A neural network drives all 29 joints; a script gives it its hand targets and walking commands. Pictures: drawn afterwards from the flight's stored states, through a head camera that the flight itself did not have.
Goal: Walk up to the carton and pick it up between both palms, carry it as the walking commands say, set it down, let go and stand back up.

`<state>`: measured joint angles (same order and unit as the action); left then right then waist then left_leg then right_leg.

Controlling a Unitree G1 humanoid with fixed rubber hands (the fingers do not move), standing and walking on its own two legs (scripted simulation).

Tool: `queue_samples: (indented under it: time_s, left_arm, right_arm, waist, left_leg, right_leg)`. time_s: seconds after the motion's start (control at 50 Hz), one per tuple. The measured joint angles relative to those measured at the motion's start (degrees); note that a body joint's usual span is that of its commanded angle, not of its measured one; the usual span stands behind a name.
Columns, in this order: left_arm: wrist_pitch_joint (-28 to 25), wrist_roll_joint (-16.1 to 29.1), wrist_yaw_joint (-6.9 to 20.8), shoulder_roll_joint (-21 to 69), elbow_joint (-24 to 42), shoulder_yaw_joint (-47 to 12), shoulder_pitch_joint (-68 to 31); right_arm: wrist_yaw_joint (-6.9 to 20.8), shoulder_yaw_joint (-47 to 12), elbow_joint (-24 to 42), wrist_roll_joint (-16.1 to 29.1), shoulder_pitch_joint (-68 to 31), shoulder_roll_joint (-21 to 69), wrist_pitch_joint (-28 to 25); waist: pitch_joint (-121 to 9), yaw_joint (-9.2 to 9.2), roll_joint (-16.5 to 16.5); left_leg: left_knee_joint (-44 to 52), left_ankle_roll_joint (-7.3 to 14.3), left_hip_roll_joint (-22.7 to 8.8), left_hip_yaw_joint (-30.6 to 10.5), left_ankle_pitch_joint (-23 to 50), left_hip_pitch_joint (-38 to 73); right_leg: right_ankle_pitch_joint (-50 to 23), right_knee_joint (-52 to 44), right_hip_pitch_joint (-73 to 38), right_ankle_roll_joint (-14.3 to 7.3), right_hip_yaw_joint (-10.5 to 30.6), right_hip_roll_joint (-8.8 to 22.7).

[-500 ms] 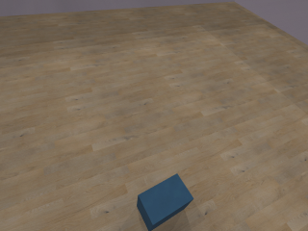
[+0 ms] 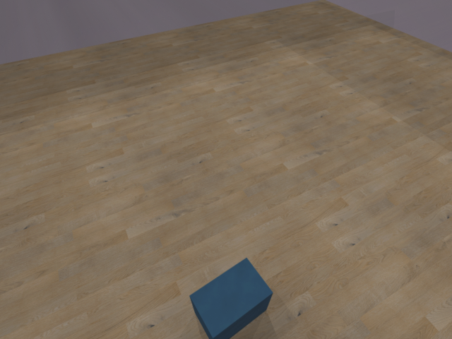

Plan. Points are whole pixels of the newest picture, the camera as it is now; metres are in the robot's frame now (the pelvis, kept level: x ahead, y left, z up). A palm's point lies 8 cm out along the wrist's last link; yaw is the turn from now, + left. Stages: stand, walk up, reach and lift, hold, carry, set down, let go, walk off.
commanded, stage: walk up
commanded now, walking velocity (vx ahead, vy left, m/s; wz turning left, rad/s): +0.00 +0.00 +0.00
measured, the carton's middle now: (231, 303) +0.39 -0.01 -0.66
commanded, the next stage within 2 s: none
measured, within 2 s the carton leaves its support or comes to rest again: neither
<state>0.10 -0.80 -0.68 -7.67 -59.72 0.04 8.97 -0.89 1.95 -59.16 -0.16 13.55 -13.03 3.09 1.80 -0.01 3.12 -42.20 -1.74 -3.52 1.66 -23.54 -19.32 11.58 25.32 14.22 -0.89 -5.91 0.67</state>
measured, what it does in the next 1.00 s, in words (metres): steps to the right, turning left: left foot, then right foot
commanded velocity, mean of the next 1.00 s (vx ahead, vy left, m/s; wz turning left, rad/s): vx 0.04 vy -0.18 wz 0.37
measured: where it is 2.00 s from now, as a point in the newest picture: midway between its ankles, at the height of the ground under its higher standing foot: outside the picture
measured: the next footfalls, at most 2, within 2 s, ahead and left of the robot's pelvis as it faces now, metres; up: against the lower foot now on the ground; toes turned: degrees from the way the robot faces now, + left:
left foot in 0.06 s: +0.02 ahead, +0.12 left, +0.00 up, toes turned +4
right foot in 0.62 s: +0.05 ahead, -0.29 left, +0.00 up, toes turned +11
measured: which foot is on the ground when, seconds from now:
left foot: up 0.00-0.04, down 0.06-0.62, up 0.64-0.96, down 0.98-1.00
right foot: down 0.00-0.28, up 0.30-0.60, down 0.62-0.98, up 1.00-1.00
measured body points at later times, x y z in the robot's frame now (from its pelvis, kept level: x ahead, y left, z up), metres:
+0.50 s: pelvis -0.02 -0.06 +0.00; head +0.03 -0.05 +0.45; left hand +0.01 +0.24 -0.14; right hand +0.00 -0.32 -0.15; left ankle -0.02 +0.11 -0.74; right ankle -0.03 -0.20 -0.67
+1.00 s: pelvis +0.05 -0.18 -0.02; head +0.07 -0.13 +0.43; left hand -0.11 +0.00 -0.19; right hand +0.31 -0.34 -0.12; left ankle +0.04 -0.12 -0.74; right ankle +0.01 -0.30 -0.73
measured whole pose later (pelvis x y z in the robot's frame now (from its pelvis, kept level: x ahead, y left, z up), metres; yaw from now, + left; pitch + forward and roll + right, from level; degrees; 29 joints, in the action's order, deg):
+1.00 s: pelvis +0.05 -0.18 -0.02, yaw +26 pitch +1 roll -2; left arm 1.1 -1.2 -1.7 -12.1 -62.6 1.4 20.6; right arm -0.3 3.3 -50.8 -1.1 3.6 -12.9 0.5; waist 2.9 2.9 -2.6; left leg -36.8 3.7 0.6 4.7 -16.7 -20.2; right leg 25.2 36.0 9.6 -0.1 -13.6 1.6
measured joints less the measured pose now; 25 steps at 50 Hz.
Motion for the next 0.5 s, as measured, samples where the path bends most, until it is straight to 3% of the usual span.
queue_samples:
  time_s: [0.06,0.1,0.26,0.32,0.38,0.46,0.5]
  left_arm:
    - [-0.07,0.34,-0.65,0.22,-1.17,0.39,0.62]
    - [-0.07,0.58,-0.96,-0.81,-2.36,0.81,1.09]
    - [0.07,0.03,-0.58,-1.1,-4.47,0.84,4.15]
    - [0.93,-0.41,-1.32,-2.75,-3.06,1.49,2.63]
    - [1.11,-0.83,-1.57,-4.49,-0.85,2.38,1.51]
    - [3.93,-1.81,0.34,-8.28,1.29,4.67,0.4]
    - [4.61,-1.96,1.04,-9.53,2.55,4.79,-0.34]
  right_arm:
    - [-0.51,-0.59,-0.62,0.11,-0.31,1.63,-0.79]
    - [-0.75,-0.98,-1.73,0.09,-1.03,3.57,-1.53]
    - [-0.82,-0.92,-3.71,-0.57,-0.6,4.71,-2.97]
    - [-0.08,0.18,-2.83,-1.65,0.2,4.4,-2.38]
    - [0.15,1.15,-2.73,-1.99,0.61,3.31,-1.75]
    - [-2.49,2.5,-2.39,-1.61,2.0,2.49,-1.92]
    - [-3.12,3.07,-2.3,-1.82,3.01,1.23,-1.65]
  waist:
    - [-0.18,-0.29,-0.46]
    - [0.33,0.19,-3.1]
    - [1.02,-0.08,-3.04]
    - [2.51,-1.89,-2.89]
    - [2.95,-2.22,-1.8]
    - [2.89,-1.7,-2.15]
    - [3.02,-1.89,-1.79]
  left_leg:
    - [11.46,0.79,0.53,-0.28,6.02,5.89]
    - [14.61,1.71,1.76,0.78,8.11,8.21]
    - [18.91,2.23,2.8,1.12,9.99,11.02]
    - [15.37,2.34,4.04,-2.25,9.45,7.64]
    - [13.47,1.63,4.26,-4.95,9.53,4.66]
    - [15.54,-0.65,1.64,-6.83,11.25,3.59]
    - [16.78,-2.13,-0.3,-8.64,12.27,3.17]
  right_leg:
    - [0.61,0.62,-0.36,-0.05,-1.5,-0.59]
    - [0.52,0.5,-1.11,0.31,-0.55,0.54]
    - [-1.47,-2.93,-3.59,0.79,-0.22,1.34]
    - [4.43,3.91,-0.47,1.82,-0.21,1.71]
    - [10.36,13.16,3.58,2.12,2.0,0.82]
    - [12.26,32.07,10.96,3.37,4.9,-0.84]
    - [12.41,33.99,12.18,3.73,5.96,-0.72]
